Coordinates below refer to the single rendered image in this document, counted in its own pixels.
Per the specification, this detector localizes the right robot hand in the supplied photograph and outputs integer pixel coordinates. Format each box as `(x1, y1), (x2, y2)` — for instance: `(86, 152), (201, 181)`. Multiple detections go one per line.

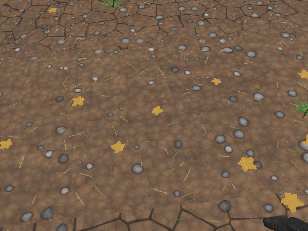
(263, 217), (308, 231)

